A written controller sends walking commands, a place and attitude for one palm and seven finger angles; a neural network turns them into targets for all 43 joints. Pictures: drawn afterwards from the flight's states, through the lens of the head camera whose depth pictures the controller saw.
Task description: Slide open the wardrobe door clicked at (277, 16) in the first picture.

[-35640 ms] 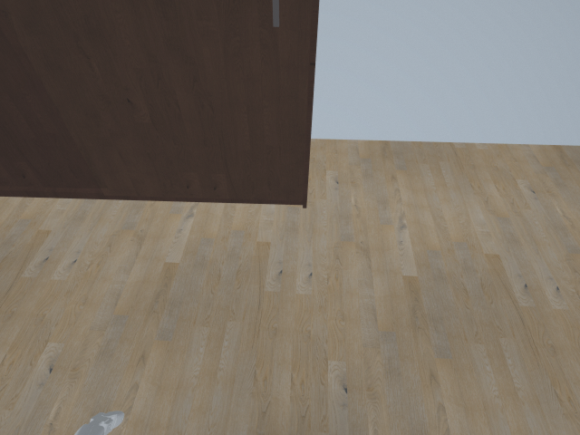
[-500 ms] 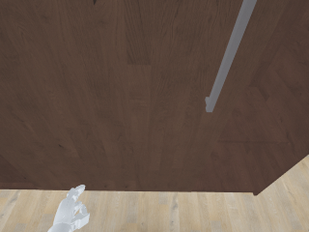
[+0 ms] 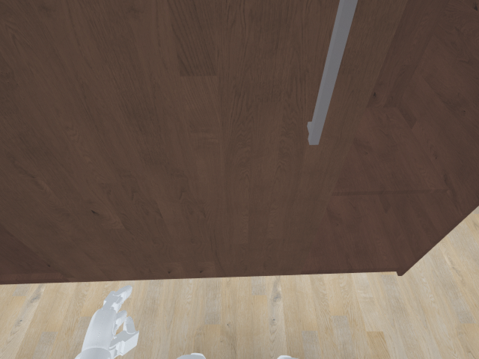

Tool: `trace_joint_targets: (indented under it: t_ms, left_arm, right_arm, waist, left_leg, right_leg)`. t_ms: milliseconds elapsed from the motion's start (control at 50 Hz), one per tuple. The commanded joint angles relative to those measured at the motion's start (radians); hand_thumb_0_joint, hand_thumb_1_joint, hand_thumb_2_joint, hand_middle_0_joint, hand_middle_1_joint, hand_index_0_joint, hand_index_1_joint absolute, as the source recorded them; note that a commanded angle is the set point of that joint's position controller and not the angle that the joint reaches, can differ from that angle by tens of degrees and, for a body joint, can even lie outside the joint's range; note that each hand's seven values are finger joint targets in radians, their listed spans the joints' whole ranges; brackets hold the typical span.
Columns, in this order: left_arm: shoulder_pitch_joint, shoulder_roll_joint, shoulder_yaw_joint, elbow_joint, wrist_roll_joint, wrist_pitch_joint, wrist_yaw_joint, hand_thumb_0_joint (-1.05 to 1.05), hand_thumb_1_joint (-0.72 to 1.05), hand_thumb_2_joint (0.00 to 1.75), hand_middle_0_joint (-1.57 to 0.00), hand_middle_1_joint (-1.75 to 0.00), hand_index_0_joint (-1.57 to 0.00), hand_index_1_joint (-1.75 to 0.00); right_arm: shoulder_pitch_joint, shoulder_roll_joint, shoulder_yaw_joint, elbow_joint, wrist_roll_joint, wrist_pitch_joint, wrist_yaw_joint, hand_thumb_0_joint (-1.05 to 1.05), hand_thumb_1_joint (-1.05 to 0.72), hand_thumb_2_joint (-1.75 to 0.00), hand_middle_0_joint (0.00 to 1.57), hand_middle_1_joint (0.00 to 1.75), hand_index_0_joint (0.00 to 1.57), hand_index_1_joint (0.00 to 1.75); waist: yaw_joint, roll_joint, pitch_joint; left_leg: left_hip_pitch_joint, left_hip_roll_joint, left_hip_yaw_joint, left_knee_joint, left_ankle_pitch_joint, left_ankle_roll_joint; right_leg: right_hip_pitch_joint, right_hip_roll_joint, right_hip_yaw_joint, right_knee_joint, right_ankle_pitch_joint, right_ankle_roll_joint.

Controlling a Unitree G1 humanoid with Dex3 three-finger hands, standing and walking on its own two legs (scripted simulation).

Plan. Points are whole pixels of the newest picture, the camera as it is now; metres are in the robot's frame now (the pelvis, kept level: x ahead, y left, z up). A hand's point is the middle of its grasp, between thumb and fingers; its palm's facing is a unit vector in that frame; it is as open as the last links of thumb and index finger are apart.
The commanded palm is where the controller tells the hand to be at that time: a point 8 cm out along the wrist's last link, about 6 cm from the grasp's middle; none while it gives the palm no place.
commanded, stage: step back with the hand held close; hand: right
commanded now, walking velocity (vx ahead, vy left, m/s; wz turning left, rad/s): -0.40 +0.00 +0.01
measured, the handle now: (329, 61) +0.51 -0.12 +0.24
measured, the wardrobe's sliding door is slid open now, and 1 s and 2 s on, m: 0.43 0.43 0.43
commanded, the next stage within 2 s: stop stepping back and stand still in 0.40 s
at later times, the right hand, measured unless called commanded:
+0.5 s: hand out of the picture +0.17 -0.26 +0.17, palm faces +0.35 +0.81 -0.47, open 7.4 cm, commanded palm +0.08 -0.31 +0.19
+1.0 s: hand out of the picture +0.10 -0.29 +0.17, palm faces +0.43 +0.81 -0.39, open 7.4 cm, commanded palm +0.02 -0.32 +0.19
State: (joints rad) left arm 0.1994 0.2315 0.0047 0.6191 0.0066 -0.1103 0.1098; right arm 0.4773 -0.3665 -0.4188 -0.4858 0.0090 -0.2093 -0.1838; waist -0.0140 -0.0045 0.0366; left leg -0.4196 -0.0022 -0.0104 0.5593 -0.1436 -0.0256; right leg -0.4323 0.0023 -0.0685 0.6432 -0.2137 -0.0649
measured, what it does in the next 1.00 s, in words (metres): walks backwards: left foot, then right foot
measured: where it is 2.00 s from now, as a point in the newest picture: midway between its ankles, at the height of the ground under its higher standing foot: outside the picture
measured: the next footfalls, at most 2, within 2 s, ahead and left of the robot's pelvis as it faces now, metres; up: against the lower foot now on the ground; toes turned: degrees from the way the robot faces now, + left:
left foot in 0.20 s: +0.02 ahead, +0.13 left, +0.00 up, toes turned -5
right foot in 0.44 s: -0.05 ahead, -0.10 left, +0.00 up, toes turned +0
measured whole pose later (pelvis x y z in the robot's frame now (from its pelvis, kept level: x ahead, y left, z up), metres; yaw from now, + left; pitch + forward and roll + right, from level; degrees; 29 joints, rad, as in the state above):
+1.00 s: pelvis -0.13 -0.03 +0.01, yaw +2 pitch +0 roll +1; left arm 0.27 0.20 0.00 0.68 0.03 -0.11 0.11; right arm 0.50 -0.40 -0.41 -0.43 0.03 -0.14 -0.17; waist 0.03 0.03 -0.04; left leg -0.27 -0.03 0.01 0.71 -0.44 0.01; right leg -0.29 0.02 -0.05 0.53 -0.23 -0.06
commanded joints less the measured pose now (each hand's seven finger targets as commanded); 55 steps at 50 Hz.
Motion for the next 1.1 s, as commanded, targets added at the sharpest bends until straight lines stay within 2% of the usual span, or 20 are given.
trace_joint_targets:
  t_ms: [0, 40, 120, 200, 240, 320, 360, 400, 420, 460, 540, 640, 700, 760, 840, 900, 920, 980, 1020, 1080]
  left_arm:
    - [-0.097, 0.138, 0.049, -0.174, 0.002, -0.054, 0.019, 0.00, 0.90, 0.90, -0.20, -0.30, -0.20, -0.30]
    - [-0.106, 0.142, 0.056, -0.179, 0.012, -0.056, 0.020, 0.00, 0.90, 0.90, -0.20, -0.30, -0.20, -0.30]
    - [-0.092, 0.112, 0.057, -0.151, 0.020, -0.072, 0.002, 0.00, 0.90, 0.90, -0.20, -0.30, -0.20, -0.30]
    - [-0.111, 0.102, 0.046, -0.109, 0.020, -0.064, -0.006, 0.00, 0.90, 0.90, -0.20, -0.30, -0.20, -0.30]
    - [-0.121, 0.092, 0.055, -0.127, 0.002, -0.038, -0.001, 0.00, 0.90, 0.90, -0.20, -0.30, -0.20, -0.30]
    - [-0.139, 0.056, 0.041, -0.151, 0.011, 0.008, 0.001, 0.00, 0.90, 0.90, -0.20, -0.30, -0.20, -0.30]
    - [-0.136, 0.052, 0.027, -0.149, 0.018, 0.025, 0.007, 0.00, 0.90, 0.90, -0.20, -0.30, -0.20, -0.30]
    - [-0.118, 0.087, 0.032, -0.152, 0.011, 0.036, 0.019, 0.00, 0.90, 0.90, -0.20, -0.30, -0.20, -0.30]
    - [-0.122, 0.106, 0.044, -0.168, 0.002, 0.037, 0.024, 0.00, 0.90, 0.90, -0.20, -0.30, -0.20, -0.30]
    - [-0.112, 0.100, 0.055, -0.198, -0.006, 0.018, 0.018, 0.00, 0.90, 0.90, -0.20, -0.30, -0.20, -0.30]
    - [-0.044, 0.109, 0.062, -0.166, 0.005, -0.047, -0.004, 0.00, 0.90, 0.90, -0.20, -0.30, -0.20, -0.30]
    - [-0.095, 0.127, 0.038, -0.160, 0.016, -0.060, 0.007, 0.00, 0.90, 0.90, -0.20, -0.30, -0.20, -0.30]
    - [-0.080, 0.117, 0.040, -0.133, 0.039, -0.041, -0.001, 0.00, 0.90, 0.90, -0.20, -0.30, -0.20, -0.30]
    - [-0.065, 0.105, 0.047, -0.117, 0.002, -0.035, -0.001, 0.00, 0.90, 0.90, -0.20, -0.30, -0.20, -0.30]
    - [-0.075, 0.115, 0.035, -0.115, 0.001, -0.038, 0.001, 0.00, 0.90, 0.90, -0.20, -0.30, -0.20, -0.30]
    - [-0.090, 0.108, 0.017, -0.120, 0.016, -0.053, 0.006, 0.00, 0.90, 0.90, -0.20, -0.30, -0.20, -0.30]
    - [-0.091, 0.099, 0.017, -0.124, 0.027, -0.059, 0.006, 0.00, 0.90, 0.90, -0.20, -0.30, -0.20, -0.30]
    - [-0.067, 0.084, 0.017, -0.104, 0.022, -0.077, -0.003, 0.00, 0.90, 0.90, -0.20, -0.30, -0.20, -0.30]
    - [-0.081, 0.103, 0.020, -0.114, 0.018, -0.074, -0.004, 0.00, 0.90, 0.90, -0.20, -0.30, -0.20, -0.30]
    - [-0.068, 0.106, 0.031, -0.123, 0.032, -0.053, -0.011, 0.00, 0.90, 0.90, -0.20, -0.30, -0.20, -0.30]
  right_arm:
    - [-0.044, -0.207, -0.146, -0.233, -0.008, -0.073, -0.022, 0.00, -0.90, -0.90, 0.20, 0.30, 0.20, 0.30]
    - [-0.040, -0.219, -0.173, -0.232, -0.019, -0.079, -0.019, 0.00, -0.90, -0.90, 0.20, 0.30, 0.20, 0.30]
    - [0.028, -0.189, -0.143, -0.213, 0.019, -0.077, -0.002, 0.00, -0.90, -0.90, 0.20, 0.30, 0.20, 0.30]
    - [-0.039, -0.195, -0.084, -0.209, 0.032, -0.072, -0.005, 0.00, -0.90, -0.90, 0.20, 0.30, 0.20, 0.30]
    - [-0.066, -0.221, -0.081, -0.213, 0.034, -0.041, -0.010, 0.00, -0.90, -0.90, 0.20, 0.30, 0.20, 0.30]
    - [-0.026, -0.276, -0.114, -0.225, 0.025, -0.024, -0.006, 0.00, -0.90, -0.90, 0.20, 0.30, 0.20, 0.30]
    - [-0.002, -0.276, -0.135, -0.227, 0.024, -0.024, -0.002, 0.00, -0.90, -0.90, 0.20, 0.30, 0.20, 0.30]
    - [0.026, -0.267, -0.142, -0.233, 0.031, -0.026, -0.001, 0.00, -0.90, -0.90, 0.20, 0.30, 0.20, 0.30]
    - [0.044, -0.264, -0.151, -0.239, 0.033, -0.028, 0.003, 0.00, -0.90, -0.90, 0.20, 0.30, 0.20, 0.30]
    - [0.121, -0.265, -0.168, -0.209, 0.045, -0.017, 0.008, 0.00, -0.90, -0.90, 0.20, 0.30, 0.20, 0.30]
    - [0.098, -0.215, -0.110, -0.303, 0.051, 0.000, 0.013, 0.00, -0.90, -0.90, 0.20, 0.30, 0.20, 0.30]
    - [-0.016, -0.257, -0.113, -0.251, 0.029, 0.029, -0.010, 0.00, -0.90, -0.90, 0.20, 0.30, 0.20, 0.30]
    - [-0.088, -0.259, -0.111, -0.211, 0.035, 0.015, -0.010, 0.00, -0.90, -0.90, 0.20, 0.30, 0.20, 0.30]
    - [-0.061, -0.212, -0.069, -0.171, 0.034, 0.035, -0.012, 0.00, -0.90, -0.90, 0.20, 0.30, 0.20, 0.30]
    - [-0.069, -0.233, -0.103, -0.163, 0.025, 0.012, -0.014, 0.00, -0.90, -0.90, 0.20, 0.30, 0.20, 0.30]
    - [-0.061, -0.234, -0.117, -0.226, 0.020, -0.015, -0.013, 0.00, -0.90, -0.90, 0.20, 0.30, 0.20, 0.30]
    - [-0.095, -0.239, -0.111, -0.238, 0.014, -0.017, -0.011, 0.00, -0.90, -0.90, 0.20, 0.30, 0.20, 0.30]
    - [-0.018, -0.193, -0.082, -0.157, 0.024, -0.006, -0.007, 0.00, -0.90, -0.90, 0.20, 0.30, 0.20, 0.30]
    - [0.003, -0.191, -0.077, -0.145, 0.025, 0.002, -0.003, 0.00, -0.90, -0.90, 0.20, 0.30, 0.20, 0.30]
    - [-0.046, -0.212, -0.093, -0.104, 0.025, -0.007, 0.005, 0.00, -0.90, -0.90, 0.20, 0.30, 0.20, 0.30]
  waist:
    - [0.002, -0.145, -0.137]
    - [-0.007, -0.235, -0.146]
    - [-0.004, -0.126, -0.151]
    - [0.006, -0.049, -0.271]
    - [0.006, 0.100, -0.331]
    - [0.003, 0.142, -0.154]
    - [0.012, 0.102, -0.155]
    - [0.017, -0.027, -0.203]
    - [-0.001, -0.132, -0.241]
    - [-0.021, -0.217, -0.309]
    - [-0.004, -0.151, -0.305]
    - [0.017, -0.149, -0.096]
    - [0.038, 0.001, -0.107]
    - [0.027, 0.147, -0.095]
    - [0.033, -0.022, -0.042]
    - [0.024, -0.338, -0.040]
    - [0.022, -0.312, -0.017]
    - [0.007, -0.140, -0.064]
    - [0.009, -0.155, -0.075]
    - [0.027, 0.032, -0.066]
  left_leg:
    - [0.300, -0.003, -0.074, 0.084, -0.084, 0.031]
    - [0.422, -0.061, -0.026, 0.257, -0.039, 0.012]
    - [0.215, -0.050, -0.051, 0.127, -0.228, 0.028]
    - [0.127, 0.069, -0.201, -0.092, 0.313, 0.053]
    - [0.132, 0.160, -0.280, -0.134, 0.473, 0.060]
    - [0.088, 0.308, -0.352, -0.243, 0.441, 0.191]
    - [0.156, 0.260, -0.257, -0.150, 0.572, 0.167]
    - [0.180, 0.123, -0.151, -0.037, 0.466, 0.074]
    - [0.193, 0.006, -0.081, 0.019, 0.268, 0.019]
    - [0.120, -0.055, -0.042, 0.157, -0.217, 0.008]
    - [0.056, -0.037, -0.042, 0.220, -0.312, 0.002]
    - [0.299, -0.032, 0.019, -0.190, -0.230, 0.051]
    - [0.028, 0.184, -0.208, -0.361, -0.369, 0.171]
    - [-0.028, 0.239, -0.257, -0.356, -0.440, 0.199]
    - [0.045, 0.124, -0.103, -0.167, -0.349, 0.121]
    - [0.070, -0.063, 0.058, 0.183, -0.341, 0.043]
    - [0.084, -0.054, 0.036, 0.263, -0.339, 0.046]
    - [0.166, -0.025, 0.054, 0.044, -0.324, 0.042]
    - [0.288, -0.019, 0.066, -0.149, -0.215, 0.054]
    - [0.204, 0.160, -0.195, -0.289, -0.257, 0.144]
  right_leg:
    - [-0.227, -0.182, 0.255, -0.338, -0.427, -0.040]
    - [-0.349, -0.248, 0.333, -0.434, -0.476, -0.079]
    - [-0.053, -0.263, 0.315, -0.329, -0.032, -0.066]
    - [0.271, -0.185, 0.175, -0.117, 0.489, 0.019]
    - [0.275, -0.095, 0.077, -0.009, 0.300, 0.061]
    - [0.045, 0.003, 0.103, 0.235, -0.196, 0.084]
    - [0.044, -0.018, 0.108, 0.086, -0.138, 0.084]
    - [0.140, -0.063, 0.126, -0.196, 0.248, 0.057]
    - [0.170, -0.156, 0.206, -0.252, 0.477, 0.024]
    - [0.254, -0.279, 0.293, -0.267, 0.791, -0.027]
    - [0.347, -0.268, 0.263, -0.281, 0.513, -0.046]
    - [0.051, -0.136, 0.208, -0.423, -0.341, 0.040]
    - [0.248, -0.044, 0.090, -0.076, -0.123, 0.086]
    - [0.197, -0.020, 0.070, 0.132, -0.098, 0.070]
    - [0.165, -0.077, 0.122, -0.162, -0.178, 0.024]
    - [0.102, -0.237, 0.470, -0.540, -0.585, 0.000]
    - [0.063, -0.256, 0.486, -0.580, -0.571, 0.003]
    - [0.156, -0.209, 0.319, -0.484, -0.282, -0.013]
    - [0.105, -0.158, 0.215, -0.406, -0.253, 0.025]
    - [0.080, -0.078, 0.127, -0.137, -0.134, 0.051]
